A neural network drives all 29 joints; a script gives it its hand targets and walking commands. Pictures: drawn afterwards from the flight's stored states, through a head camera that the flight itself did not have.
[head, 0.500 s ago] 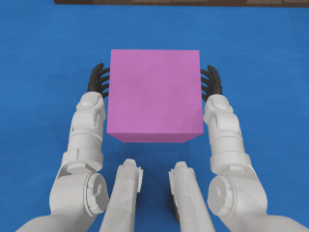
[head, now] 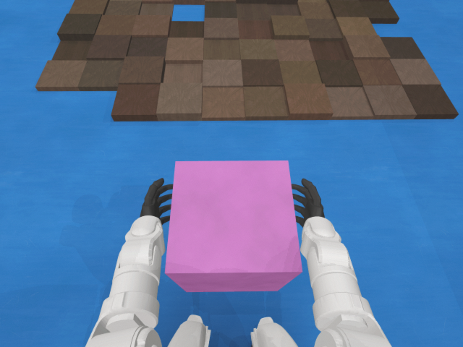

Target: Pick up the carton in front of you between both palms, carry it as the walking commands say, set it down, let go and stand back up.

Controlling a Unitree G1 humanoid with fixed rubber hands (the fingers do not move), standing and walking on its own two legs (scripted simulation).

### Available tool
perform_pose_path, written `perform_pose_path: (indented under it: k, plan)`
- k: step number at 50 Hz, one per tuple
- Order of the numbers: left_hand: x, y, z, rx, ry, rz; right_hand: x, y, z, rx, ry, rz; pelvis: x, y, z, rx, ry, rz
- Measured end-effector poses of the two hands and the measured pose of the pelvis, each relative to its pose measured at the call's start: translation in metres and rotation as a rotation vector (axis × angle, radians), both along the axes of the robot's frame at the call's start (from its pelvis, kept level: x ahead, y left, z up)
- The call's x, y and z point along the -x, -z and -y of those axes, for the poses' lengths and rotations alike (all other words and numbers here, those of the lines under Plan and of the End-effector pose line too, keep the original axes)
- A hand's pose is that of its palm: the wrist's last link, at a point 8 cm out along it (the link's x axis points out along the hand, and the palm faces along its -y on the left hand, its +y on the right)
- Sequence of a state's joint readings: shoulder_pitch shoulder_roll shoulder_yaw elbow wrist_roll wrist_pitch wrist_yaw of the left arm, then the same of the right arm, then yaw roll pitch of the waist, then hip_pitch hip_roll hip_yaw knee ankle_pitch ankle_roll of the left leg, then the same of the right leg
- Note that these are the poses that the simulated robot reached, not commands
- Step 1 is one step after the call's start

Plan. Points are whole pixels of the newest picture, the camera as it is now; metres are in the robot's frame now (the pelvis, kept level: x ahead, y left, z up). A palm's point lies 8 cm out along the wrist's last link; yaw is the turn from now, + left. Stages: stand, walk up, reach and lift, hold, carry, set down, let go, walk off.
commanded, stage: reach and lift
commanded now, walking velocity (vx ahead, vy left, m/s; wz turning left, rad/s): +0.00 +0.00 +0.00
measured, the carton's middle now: (231, 233) +0.34 +0.01 -0.10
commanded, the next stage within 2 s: hold in 1.38 s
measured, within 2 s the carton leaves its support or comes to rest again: neither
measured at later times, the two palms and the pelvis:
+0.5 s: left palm (135, 209) +0.31 +0.15 +0.09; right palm (345, 210) +0.31 -0.15 +0.09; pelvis +0.02 +0.00 +0.07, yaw +0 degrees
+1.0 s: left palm (132, 204) +0.31 +0.15 +0.10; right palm (346, 205) +0.31 -0.15 +0.10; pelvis +0.02 +0.00 +0.07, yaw +0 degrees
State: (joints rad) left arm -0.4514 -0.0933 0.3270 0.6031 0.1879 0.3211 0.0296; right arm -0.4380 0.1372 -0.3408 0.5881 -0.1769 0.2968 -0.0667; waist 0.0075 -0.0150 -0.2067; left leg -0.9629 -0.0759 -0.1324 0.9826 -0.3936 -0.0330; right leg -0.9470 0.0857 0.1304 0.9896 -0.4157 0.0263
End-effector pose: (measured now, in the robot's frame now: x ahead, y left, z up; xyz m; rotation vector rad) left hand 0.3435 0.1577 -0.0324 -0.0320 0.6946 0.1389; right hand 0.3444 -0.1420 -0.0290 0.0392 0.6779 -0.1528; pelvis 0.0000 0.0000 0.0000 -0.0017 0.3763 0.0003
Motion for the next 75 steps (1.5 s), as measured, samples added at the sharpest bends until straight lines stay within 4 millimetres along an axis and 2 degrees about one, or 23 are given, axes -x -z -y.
perform_pose_path:
  k: [12, 18, 22, 31, 38, 59, 69, 75]
  plan:
    - [0.019, -0.072, 0.003, -0.005, 0.001, 0.010, 0.019, -0.071, 0.003, 0.006, -0.007, 0.010, -0.022, -0.050, 0.000, -0.003, 0.001, 0.206]
    - [0.028, -0.106, 0.006, -0.015, 0.004, 0.028, 0.027, -0.105, 0.006, 0.021, -0.025, 0.028, -0.027, -0.065, 0.000, -0.004, 0.001, 0.317]
    - [0.033, -0.121, 0.008, -0.032, 0.019, 0.026, 0.033, -0.119, 0.008, 0.032, -0.032, 0.026, -0.025, -0.069, 0.000, -0.003, 0.003, 0.379]
    - [0.041, -0.123, 0.007, -0.033, 0.022, -0.007, 0.040, -0.122, 0.007, 0.033, -0.036, -0.007, -0.011, -0.069, -0.001, -0.003, 0.002, 0.432]
    - [0.038, -0.127, 0.005, -0.030, 0.021, 0.007, 0.038, -0.126, 0.006, 0.032, -0.034, 0.006, -0.007, -0.069, -0.002, -0.003, 0.000, 0.435]
    - [0.031, -0.137, 0.006, -0.053, 0.034, 0.007, 0.031, -0.135, 0.007, 0.056, -0.051, 0.005, -0.025, -0.075, -0.002, -0.003, 0.003, 0.449]
    - [0.033, -0.141, 0.007, -0.057, 0.035, 0.008, 0.032, -0.140, 0.007, 0.058, -0.055, 0.007, -0.027, -0.076, -0.001, -0.003, 0.001, 0.461]
    - [0.036, -0.153, 0.007, -0.054, 0.033, 0.038, 0.035, -0.152, 0.008, 0.056, -0.050, 0.036, -0.026, -0.076, 0.000, -0.003, -0.001, 0.473]
